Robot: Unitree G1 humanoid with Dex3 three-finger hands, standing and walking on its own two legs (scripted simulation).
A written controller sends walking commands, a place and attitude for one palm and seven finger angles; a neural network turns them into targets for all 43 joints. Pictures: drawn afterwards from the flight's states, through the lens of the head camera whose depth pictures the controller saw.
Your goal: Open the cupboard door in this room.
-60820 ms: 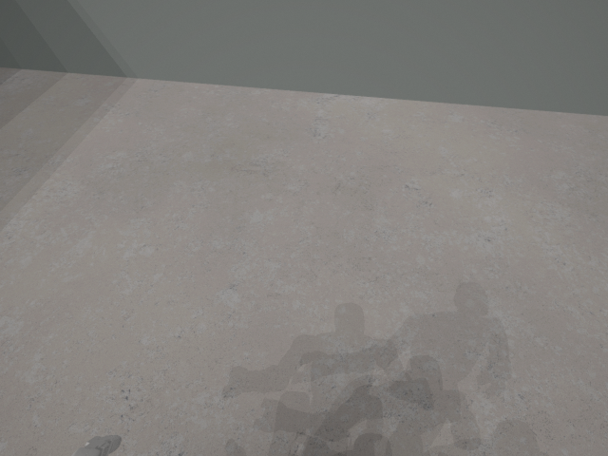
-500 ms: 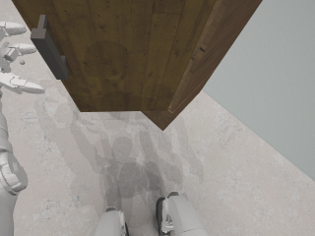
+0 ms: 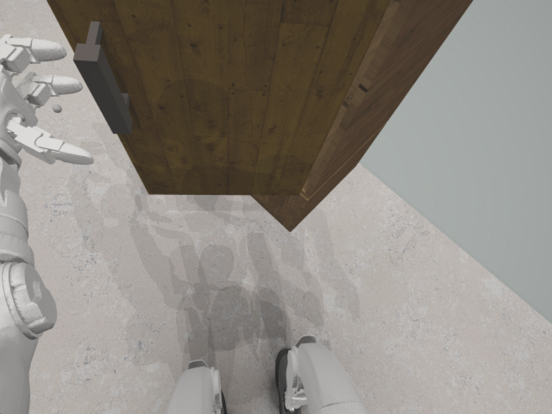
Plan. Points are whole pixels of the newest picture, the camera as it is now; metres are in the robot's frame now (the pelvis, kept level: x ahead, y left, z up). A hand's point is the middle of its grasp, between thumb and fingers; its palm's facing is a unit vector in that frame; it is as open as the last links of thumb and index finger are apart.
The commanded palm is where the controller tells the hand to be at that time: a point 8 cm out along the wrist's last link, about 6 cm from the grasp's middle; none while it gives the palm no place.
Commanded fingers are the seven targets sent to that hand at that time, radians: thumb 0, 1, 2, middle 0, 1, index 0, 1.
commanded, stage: slide the fingers in behind the handle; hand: left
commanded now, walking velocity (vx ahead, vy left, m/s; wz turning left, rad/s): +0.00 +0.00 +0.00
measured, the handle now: (110, 82) +0.56 +0.19 +0.06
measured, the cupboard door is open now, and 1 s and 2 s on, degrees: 46 46 46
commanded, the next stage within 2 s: close the thumb around the handle in 1.52 s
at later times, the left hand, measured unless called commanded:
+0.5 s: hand (79, 109) +0.51 +0.22 +0.06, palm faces -0.05 -1.00 -0.02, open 14.0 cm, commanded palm +0.49 +0.26 +0.06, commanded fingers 0.00 -0.50 0.30 -0.30 -1.20 -0.30 -1.20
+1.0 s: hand (104, 111) +0.51 +0.19 +0.05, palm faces -0.04 -1.00 -0.01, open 14.0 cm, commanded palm +0.48 +0.23 +0.06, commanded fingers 0.00 -0.50 0.30 -0.30 -1.20 -0.30 -1.20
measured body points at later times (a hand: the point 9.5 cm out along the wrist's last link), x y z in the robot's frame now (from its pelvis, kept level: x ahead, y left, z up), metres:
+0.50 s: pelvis +0.00 +0.00 +0.00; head +0.16 +0.03 +0.42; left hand +0.51 +0.27 +0.06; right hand +0.00 -0.27 -0.10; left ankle -0.03 +0.09 -0.66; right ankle +0.05 -0.13 -0.66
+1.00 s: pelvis +0.00 +0.00 +0.00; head +0.15 +0.02 +0.42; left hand +0.51 +0.24 +0.06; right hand +0.01 -0.26 -0.11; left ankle -0.03 +0.09 -0.66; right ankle +0.05 -0.13 -0.65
